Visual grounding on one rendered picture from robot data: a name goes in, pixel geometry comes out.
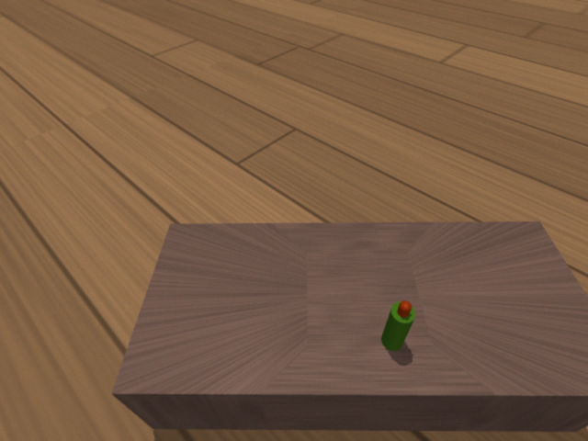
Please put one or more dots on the bottle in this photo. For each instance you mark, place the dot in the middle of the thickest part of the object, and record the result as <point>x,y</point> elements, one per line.
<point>398,325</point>

